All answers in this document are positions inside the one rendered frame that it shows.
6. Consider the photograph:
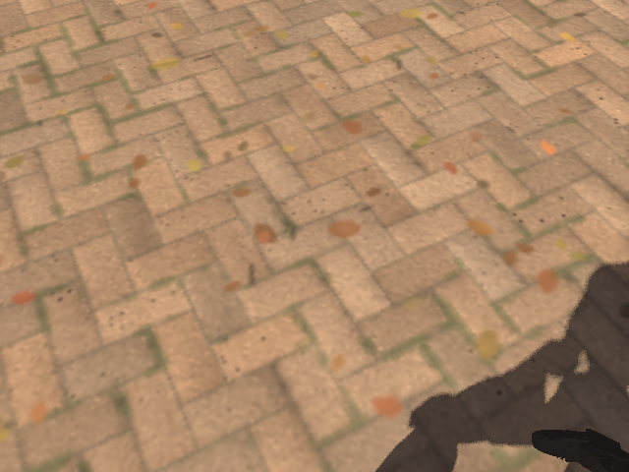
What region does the right robot hand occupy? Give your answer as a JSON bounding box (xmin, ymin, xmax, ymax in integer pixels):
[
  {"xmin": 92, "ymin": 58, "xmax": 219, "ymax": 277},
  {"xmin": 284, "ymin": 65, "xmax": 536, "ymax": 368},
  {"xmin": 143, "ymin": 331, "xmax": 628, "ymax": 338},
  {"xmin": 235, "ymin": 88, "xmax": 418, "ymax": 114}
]
[{"xmin": 532, "ymin": 429, "xmax": 629, "ymax": 472}]

